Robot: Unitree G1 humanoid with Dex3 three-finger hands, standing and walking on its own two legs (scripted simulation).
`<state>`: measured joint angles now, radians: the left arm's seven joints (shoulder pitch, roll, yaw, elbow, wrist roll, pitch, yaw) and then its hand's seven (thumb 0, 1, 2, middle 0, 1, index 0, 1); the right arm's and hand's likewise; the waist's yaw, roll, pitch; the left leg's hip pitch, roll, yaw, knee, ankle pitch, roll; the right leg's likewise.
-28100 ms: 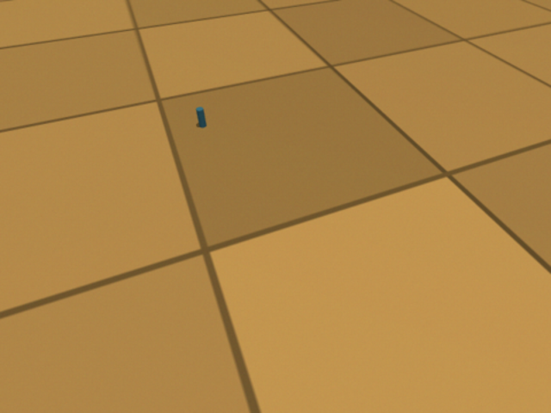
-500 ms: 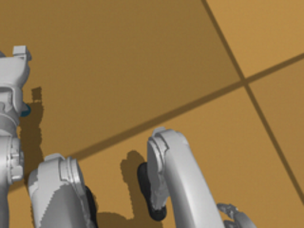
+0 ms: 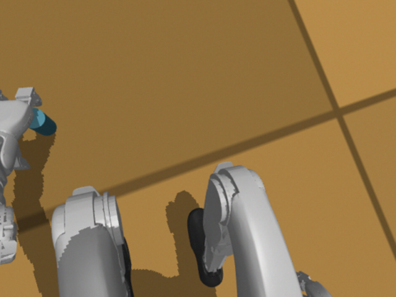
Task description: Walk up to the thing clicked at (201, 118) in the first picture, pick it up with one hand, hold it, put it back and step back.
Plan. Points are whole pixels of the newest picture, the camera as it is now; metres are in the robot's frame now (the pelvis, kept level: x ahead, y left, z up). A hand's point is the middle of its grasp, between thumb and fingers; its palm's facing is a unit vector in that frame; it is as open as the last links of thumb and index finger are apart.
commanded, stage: rest palm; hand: left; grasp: from above
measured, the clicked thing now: (40, 123) +0.49 +0.27 -0.27
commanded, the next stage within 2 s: close in 0.78 s
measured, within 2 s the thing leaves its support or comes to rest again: neither
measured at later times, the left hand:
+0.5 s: hand (33, 117) +0.49 +0.28 -0.23, palm faces -0.48 -0.11 -0.87, open 14.3 cm
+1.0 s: hand (34, 117) +0.49 +0.28 -0.24, palm faces -0.41 -0.09 -0.91, open 13.5 cm
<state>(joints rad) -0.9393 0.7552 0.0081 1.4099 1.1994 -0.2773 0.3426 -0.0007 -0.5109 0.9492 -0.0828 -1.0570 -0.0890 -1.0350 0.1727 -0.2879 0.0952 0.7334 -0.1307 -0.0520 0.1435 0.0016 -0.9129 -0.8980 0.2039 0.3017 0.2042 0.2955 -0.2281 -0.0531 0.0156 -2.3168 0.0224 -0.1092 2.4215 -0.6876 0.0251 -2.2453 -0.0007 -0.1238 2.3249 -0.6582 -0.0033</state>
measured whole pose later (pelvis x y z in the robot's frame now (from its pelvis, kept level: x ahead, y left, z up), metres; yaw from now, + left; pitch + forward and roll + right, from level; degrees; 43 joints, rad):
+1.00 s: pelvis +0.00 +0.00 -0.02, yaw -4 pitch +30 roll -12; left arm -1.11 0.93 0.12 1.74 1.36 -0.20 0.61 0.00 -0.44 1.02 -0.13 -1.00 -0.13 -1.00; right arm 0.15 -0.33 0.21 0.69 -0.22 -0.19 0.24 0.00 -0.90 -0.90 0.20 0.30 0.20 0.30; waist -0.38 -0.10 0.07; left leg -2.37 0.03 -0.18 2.52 -0.71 0.03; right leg -2.27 0.02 -0.18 2.37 -0.64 0.01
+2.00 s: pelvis +0.00 +0.00 -0.02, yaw -5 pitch +29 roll -12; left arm -1.10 0.95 0.09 1.73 1.28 -0.19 0.55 0.00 0.06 0.69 -0.55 -0.85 -0.59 -0.82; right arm 0.16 -0.32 0.26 0.67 -0.22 -0.22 0.24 0.00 -0.90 -0.90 0.20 0.30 0.20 0.29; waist -0.38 -0.09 0.11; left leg -2.35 0.04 -0.19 2.52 -0.71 0.03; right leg -2.26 0.03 -0.19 2.36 -0.64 0.01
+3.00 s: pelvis +0.01 +0.00 +0.00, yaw -2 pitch +35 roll -10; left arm -0.94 0.77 0.09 1.37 1.20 -0.09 0.40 0.09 0.38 0.41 -1.04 -0.61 -0.85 -0.50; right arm 0.18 -0.30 0.12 0.71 -0.15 -0.14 0.25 0.00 -0.93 -0.90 0.20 0.30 0.20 0.30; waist -0.29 -0.01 -0.02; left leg -2.32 0.03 -0.14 2.43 -0.72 0.02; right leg -2.26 0.02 -0.15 2.31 -0.67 0.00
